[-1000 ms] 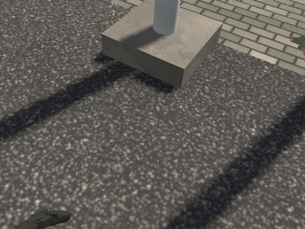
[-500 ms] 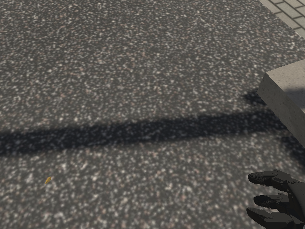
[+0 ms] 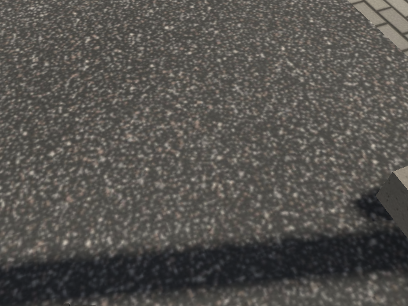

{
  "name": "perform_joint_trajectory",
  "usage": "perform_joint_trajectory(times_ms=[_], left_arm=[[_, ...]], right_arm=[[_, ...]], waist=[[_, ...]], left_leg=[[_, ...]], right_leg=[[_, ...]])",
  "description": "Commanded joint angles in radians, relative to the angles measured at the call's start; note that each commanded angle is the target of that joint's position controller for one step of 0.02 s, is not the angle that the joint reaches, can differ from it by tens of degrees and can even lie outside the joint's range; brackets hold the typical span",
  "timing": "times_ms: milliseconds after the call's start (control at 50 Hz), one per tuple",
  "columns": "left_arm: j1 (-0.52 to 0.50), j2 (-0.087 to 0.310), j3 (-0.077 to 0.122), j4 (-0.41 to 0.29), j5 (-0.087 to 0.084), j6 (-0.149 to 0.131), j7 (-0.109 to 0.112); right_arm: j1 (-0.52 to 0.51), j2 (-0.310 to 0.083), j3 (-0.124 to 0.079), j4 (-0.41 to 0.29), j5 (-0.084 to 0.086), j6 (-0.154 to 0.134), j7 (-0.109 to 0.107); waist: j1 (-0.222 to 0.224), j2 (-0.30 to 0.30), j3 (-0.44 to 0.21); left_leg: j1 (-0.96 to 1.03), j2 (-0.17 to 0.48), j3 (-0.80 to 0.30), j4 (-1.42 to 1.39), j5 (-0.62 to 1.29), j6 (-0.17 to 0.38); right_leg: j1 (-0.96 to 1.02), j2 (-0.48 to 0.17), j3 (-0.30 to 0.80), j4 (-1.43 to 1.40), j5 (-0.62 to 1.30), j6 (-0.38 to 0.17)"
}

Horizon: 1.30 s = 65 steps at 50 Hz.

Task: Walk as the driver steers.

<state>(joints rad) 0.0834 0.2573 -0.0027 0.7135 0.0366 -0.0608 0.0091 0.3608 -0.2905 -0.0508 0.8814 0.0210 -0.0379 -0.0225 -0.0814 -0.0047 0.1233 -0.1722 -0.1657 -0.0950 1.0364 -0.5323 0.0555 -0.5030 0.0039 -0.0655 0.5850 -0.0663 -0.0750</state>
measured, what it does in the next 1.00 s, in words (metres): walks ahead, turning left: left foot, then right foot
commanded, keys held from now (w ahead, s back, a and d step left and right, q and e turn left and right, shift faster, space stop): q+shift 0.36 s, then w+q+shift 0.64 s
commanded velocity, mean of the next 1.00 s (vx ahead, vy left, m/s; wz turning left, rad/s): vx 0.47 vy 0.00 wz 0.92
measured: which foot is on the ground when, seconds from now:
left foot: up 0.00-0.36, down 0.38-0.80, up 0.82-1.00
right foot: down 0.00-0.38, up 0.40-0.78, down 0.80-1.00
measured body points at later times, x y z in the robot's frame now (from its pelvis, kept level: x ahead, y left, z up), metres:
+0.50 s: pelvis +0.08 +0.04 +0.02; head +0.07 +0.08 +0.47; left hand +0.09 +0.34 -0.10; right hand +0.30 -0.18 -0.06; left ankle +0.05 +0.11 -0.71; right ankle +0.16 -0.09 -0.65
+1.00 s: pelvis +0.29 +0.14 +0.02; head +0.31 +0.15 +0.47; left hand +0.09 +0.37 -0.08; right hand +0.62 +0.13 -0.06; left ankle +0.19 +0.22 -0.61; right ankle +0.32 +0.01 -0.71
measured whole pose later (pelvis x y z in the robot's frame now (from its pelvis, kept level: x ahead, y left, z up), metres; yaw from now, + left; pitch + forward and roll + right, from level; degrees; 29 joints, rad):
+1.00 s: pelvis +0.29 +0.14 +0.02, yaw +52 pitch +3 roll -1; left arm 0.36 0.30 0.05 0.74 0.03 -0.07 0.01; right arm 0.15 -0.35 -0.06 0.63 -0.04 0.00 0.08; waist 0.05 0.07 -0.03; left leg -0.68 0.00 -0.04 1.28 -0.20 0.08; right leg -0.10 -0.02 -0.14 0.40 -0.34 0.01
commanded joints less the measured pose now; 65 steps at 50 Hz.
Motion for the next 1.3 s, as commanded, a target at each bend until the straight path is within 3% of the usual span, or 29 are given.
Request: perform_joint_trajectory(times_ms=[20, 40, 80, 180, 340, 360, 380, 400, 420, 440, 480, 540, 700, 740, 780, 800, 820, 840, 860, 880, 940, 1000, 1120, 1180, 1220, 1240, 1260, 1280, 1300], left_arm=[[0.179, 0.107, 0.041, -0.055, -0.021, 0.021, 0.016], [0.141, 0.073, 0.028, -0.053, -0.015, 0.029, 0.026], [0.132, 0.093, 0.032, -0.039, -0.017, 0.038, 0.040], [0.097, 0.129, 0.054, -0.037, 0.000, 0.037, 0.027], [0.096, 0.197, 0.092, -0.057, -0.010, 0.075, -0.005], [0.116, 0.196, 0.097, -0.051, -0.012, 0.084, -0.010], [0.138, 0.178, 0.099, -0.054, -0.007, 0.095, -0.018], [0.061, 0.093, 0.070, -0.142, -0.013, 0.108, -0.021], [-0.055, 0.144, 0.078, -0.180, 0.025, 0.112, -0.019], [-0.078, 0.162, 0.087, -0.193, 0.007, 0.101, -0.020], [0.038, 0.176, 0.096, -0.134, 0.005, 0.072, -0.028], [0.045, 0.151, 0.093, -0.098, 0.010, 0.071, -0.037], [-0.128, 0.122, 0.069, -0.158, -0.023, 0.055, -0.034], [-0.071, 0.136, 0.071, -0.150, -0.037, 0.046, -0.025], [0.143, 0.177, 0.089, -0.089, -0.037, 0.027, -0.002], [0.303, 0.250, 0.111, -0.056, -0.013, 0.013, 0.015], [0.398, 0.363, 0.128, -0.059, 0.025, 0.006, 0.025], [0.285, 0.343, 0.130, -0.073, 0.028, 0.007, 0.017], [0.220, 0.246, 0.107, -0.096, 0.015, 0.009, 0.011], [0.208, 0.194, 0.092, -0.091, 0.007, 0.008, 0.008], [0.272, 0.151, 0.077, -0.033, -0.005, -0.011, 0.004], [0.331, 0.119, 0.071, 0.015, -0.006, -0.034, -0.010], [0.405, 0.121, 0.068, 0.107, 0.000, -0.051, 0.000], [0.413, 0.197, 0.080, 0.120, -0.004, -0.037, 0.017], [0.350, 0.278, 0.101, 0.101, -0.002, -0.006, 0.027], [0.299, 0.280, 0.102, 0.075, -0.002, 0.004, 0.020], [0.306, 0.214, 0.093, 0.074, 0.012, 0.006, 0.006], [0.339, 0.108, 0.066, -0.032, 0.000, -0.006, -0.012], [0.218, 0.185, 0.073, -0.100, -0.011, -0.029, -0.008]], right_arm=[[0.077, -0.147, -0.040, -0.072, -0.030, 0.031, -0.015], [0.028, -0.128, -0.041, -0.085, -0.040, 0.046, -0.002], [0.013, -0.087, -0.038, -0.102, -0.050, 0.087, 0.026], [-0.087, -0.046, -0.024, -0.181, -0.040, 0.119, 0.051], [-0.218, -0.083, -0.037, -0.278, -0.028, 0.127, 0.076], [-0.178, -0.091, -0.042, -0.265, -0.030, 0.120, 0.071], [-0.055, -0.142, -0.061, -0.224, -0.039, 0.111, 0.062], [0.020, -0.302, -0.107, -0.223, -0.037, 0.110, 0.046], [0.021, -0.293, -0.107, -0.243, -0.053, 0.101, 0.033], [-0.035, -0.254, -0.091, -0.239, -0.054, 0.102, 0.021], [-0.152, -0.219, -0.078, -0.263, -0.043, 0.091, 0.017], [-0.108, -0.168, -0.062, -0.256, -0.036, 0.049, 0.043], [-0.038, -0.212, -0.078, -0.258, -0.037, 0.012, 0.046], [-0.106, -0.211, -0.077, -0.284, -0.033, 0.004, 0.050], [-0.174, -0.185, -0.067, -0.302, -0.032, -0.003, 0.053], [-0.186, -0.120, -0.046, -0.309, -0.029, -0.017, 0.054], [-0.205, -0.024, -0.016, -0.361, -0.007, -0.029, 0.052], [-0.165, -0.064, -0.011, -0.355, -0.016, -0.018, 0.038], [-0.202, -0.116, -0.022, -0.335, -0.040, -0.004, 0.040], [-0.224, -0.128, -0.026, -0.328, -0.060, 0.002, 0.058], [-0.244, -0.095, -0.017, -0.322, -0.064, 0.026, 0.111], [-0.317, -0.071, -0.004, -0.343, -0.058, 0.035, 0.119], [-0.534, -0.040, 0.029, -0.401, -0.060, 0.037, 0.143], [-0.465, -0.043, 0.032, -0.369, -0.050, 0.036, 0.129], [-0.164, -0.119, -0.003, -0.285, -0.042, 0.032, 0.102], [0.074, -0.174, -0.036, -0.209, -0.043, 0.025, 0.080], [0.085, -0.218, -0.067, -0.169, -0.034, 0.027, 0.054], [-0.035, -0.328, -0.086, -0.218, -0.054, 0.045, 0.043], [0.045, -0.323, -0.094, -0.239, -0.051, 0.053, 0.039]], waist=[[0.098, -0.069, -0.406], [0.084, -0.058, -0.302], [0.068, -0.107, -0.211], [0.049, -0.114, -0.203], [0.078, -0.123, -0.177], [0.064, -0.075, -0.178], [0.026, 0.065, -0.187], [-0.011, 0.380, -0.120], [-0.058, 0.247, -0.055], [-0.018, 0.205, -0.019], [0.078, 0.205, -0.060], [0.067, 0.104, -0.124], [0.008, 0.129, -0.091], [0.054, 0.125, -0.095], [0.172, 0.051, -0.134], [0.246, -0.090, -0.204], [0.266, -0.358, -0.282], [0.177, -0.307, -0.240], [0.158, -0.150, -0.169], [0.147, -0.074, -0.135], [0.141, -0.123, -0.098], [0.140, -0.086, -0.060], [0.145, -0.058, 0.063], [0.069, -0.103, -0.028], [-0.097, -0.153, -0.193], [-0.192, -0.140, -0.296], [-0.145, -0.014, -0.284], [0.010, 0.237, -0.322], [-0.068, 0.057, -0.426]], left_leg=[[-0.335, 0.081, -0.002, 0.381, 0.012, -0.048], [-0.355, 0.120, 0.017, 0.340, 0.042, -0.066], [-0.299, 0.145, 0.044, 0.273, 0.064, -0.093], [-0.267, 0.204, 0.093, 0.034, 0.163, -0.077], [-0.086, 0.190, 0.206, -0.348, 0.169, -0.023], [-0.023, 0.179, 0.183, -0.435, 0.196, -0.006], [0.083, 0.225, 0.030, -0.579, 0.109, 0.046], [0.107, 0.453, -0.469, -0.809, -0.330, 0.194], [0.032, 0.494, -0.658, -0.925, -0.525, 0.262], [-0.001, 0.471, -0.575, -0.933, -0.508, 0.248], [-0.020, 0.358, -0.400, -0.908, -0.253, 0.193], [0.012, 0.291, -0.333, -0.870, -0.090, 0.191], [-0.024, 0.264, -0.418, -0.787, 0.024, 0.209], [-0.138, 0.258, -0.451, -0.767, 0.036, 0.187], [-0.342, 0.194, -0.415, -0.615, 0.033, 0.137], [-0.471, 0.095, -0.296, -0.358, 0.024, 0.098], [-0.658, -0.028, -0.111, -0.018, -0.081, 0.057], [-0.758, 0.065, -0.065, 0.155, 0.058, 0.058], [-0.756, 0.127, -0.047, 0.224, 0.154, 0.055], [-0.733, 0.156, -0.034, 0.220, 0.212, 0.044], [-0.728, 0.213, 0.003, 0.259, 0.314, 0.021], [-0.787, 0.223, 0.013, 0.298, 0.396, 0.021], [-0.683, 0.213, 0.212, -0.065, 0.438, 0.064], [-0.400, 0.094, 0.329, -0.215, 0.375, 0.134], [-0.097, 0.040, 0.286, -0.236, 0.277, 0.178], [0.199, 0.028, 0.219, -0.320, 0.263, 0.215], [0.410, 0.098, 0.066, -0.391, 0.211, 0.231], [0.613, 0.353, -0.462, -0.495, 0.270, 0.354], [0.645, 0.403, -0.657, -0.638, 0.375, 0.407]], right_leg=[[0.594, -0.431, 0.366, -0.124, 0.762, -0.200], [0.489, -0.372, 0.292, -0.177, 0.591, -0.174], [0.323, -0.326, 0.172, -0.250, 0.454, -0.156], [0.236, -0.335, 0.017, -0.295, 0.235, -0.146], [0.210, -0.393, -0.110, -0.198, -0.220, -0.027], [0.183, -0.374, -0.136, -0.119, -0.260, 0.018], [0.073, -0.315, -0.178, 0.064, -0.501, 0.083], [-0.251, -0.100, -0.224, 0.380, -0.712, 0.165], [-0.359, -0.063, 0.031, 0.492, -0.598, 0.158], [-0.375, -0.075, 0.086, 0.497, -0.456, 0.146], [-0.257, -0.085, 0.084, 0.437, -0.277, 0.146], [-0.181, -0.062, 0.070, 0.409, -0.191, 0.149], [-0.060, -0.018, 0.110, 0.060, -0.183, 0.173], [0.136, -0.012, 0.124, -0.016, -0.182, 0.148], [0.497, -0.013, 0.103, -0.098, -0.170, 0.119], [0.711, -0.126, 0.206, -0.147, -0.319, 0.099], [0.839, -0.402, 0.632, -0.347, -0.754, 0.056], [0.734, -0.477, 0.871, -0.411, -0.871, 0.004], [0.647, -0.442, 0.756, -0.378, -0.814, 0.005], [0.585, -0.381, 0.574, -0.356, -0.671, 0.016], [0.542, -0.272, 0.269, -0.382, -0.371, 0.043], [0.538, -0.270, 0.126, -0.407, -0.194, 0.040], [0.520, -0.225, -0.160, -0.489, 0.236, 0.065], [0.573, -0.241, -0.239, -0.321, 1.037, 0.077], [0.568, -0.298, -0.216, 0.046, 1.263, 0.054], [0.422, -0.302, -0.191, 0.346, 1.138, 0.035], [0.154, -0.182, -0.172, 0.668, 0.260, 0.050], [-0.255, -0.012, -0.112, 1.046, -0.455, 0.118], [-0.349, -0.014, 0.090, 1.087, -0.374, 0.114]])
